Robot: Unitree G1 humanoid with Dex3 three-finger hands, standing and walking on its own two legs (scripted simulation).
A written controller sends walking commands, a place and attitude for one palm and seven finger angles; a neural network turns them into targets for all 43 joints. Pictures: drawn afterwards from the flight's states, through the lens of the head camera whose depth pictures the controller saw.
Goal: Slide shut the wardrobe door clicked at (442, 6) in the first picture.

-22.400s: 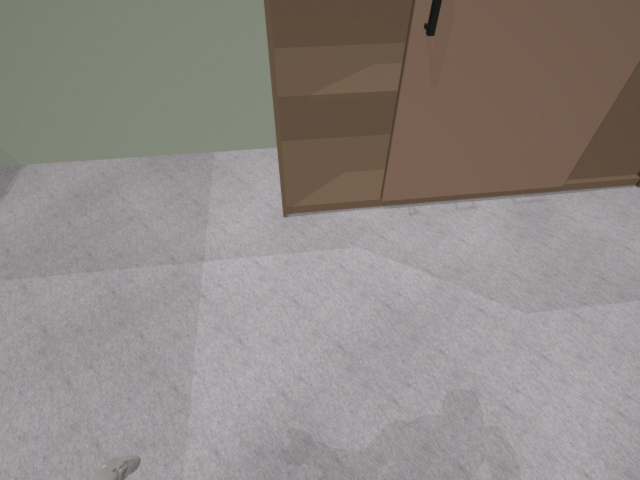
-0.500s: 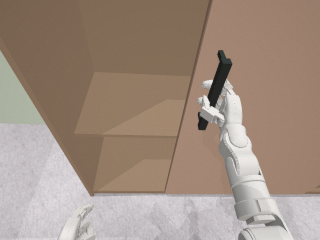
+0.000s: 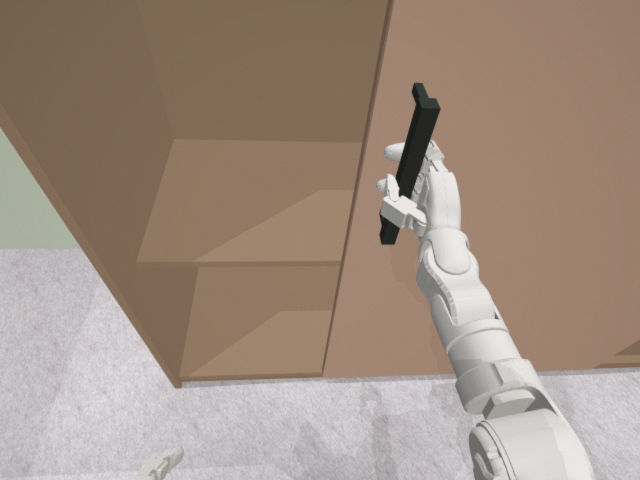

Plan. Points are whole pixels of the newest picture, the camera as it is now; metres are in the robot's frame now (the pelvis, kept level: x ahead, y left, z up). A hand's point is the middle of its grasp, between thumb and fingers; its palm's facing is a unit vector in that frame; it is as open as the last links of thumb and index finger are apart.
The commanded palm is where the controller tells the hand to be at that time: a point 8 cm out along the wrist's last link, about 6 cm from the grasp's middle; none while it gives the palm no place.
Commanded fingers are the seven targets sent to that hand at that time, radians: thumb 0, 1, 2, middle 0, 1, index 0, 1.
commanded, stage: tug the door sideways, standing still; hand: right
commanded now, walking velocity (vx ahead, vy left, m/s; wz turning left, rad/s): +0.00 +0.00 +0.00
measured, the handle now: (401, 173) +0.48 -0.08 +0.14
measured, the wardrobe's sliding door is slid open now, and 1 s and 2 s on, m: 0.43 0.42 0.24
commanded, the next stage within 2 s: step sideways, sliding the door along in 0.10 s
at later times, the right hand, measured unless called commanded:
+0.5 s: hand (390, 203) +0.42 -0.06 +0.13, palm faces -0.01 +0.99 -0.15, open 6.0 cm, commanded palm +0.41 -0.07 +0.14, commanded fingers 0.00 -0.90 -0.90 0.45 1.40 0.45 1.40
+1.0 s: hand (374, 199) +0.43 -0.04 +0.13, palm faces +0.16 +0.98 -0.08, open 6.1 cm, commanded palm +0.40 -0.01 +0.13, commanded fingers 0.00 -0.90 -0.90 0.45 1.40 0.45 1.40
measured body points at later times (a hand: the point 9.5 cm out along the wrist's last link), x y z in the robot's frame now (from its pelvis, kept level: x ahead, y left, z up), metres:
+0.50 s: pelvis +0.00 +0.02 -0.01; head +0.05 +0.05 +0.44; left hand +0.14 +0.25 -0.13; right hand +0.42 -0.11 +0.14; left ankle -0.01 +0.12 -0.73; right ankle -0.03 -0.10 -0.73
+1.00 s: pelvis +0.02 +0.12 +0.00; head +0.12 +0.10 +0.43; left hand +0.23 +0.30 -0.12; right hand +0.41 -0.09 +0.14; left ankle +0.08 +0.29 -0.68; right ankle +0.01 -0.06 -0.73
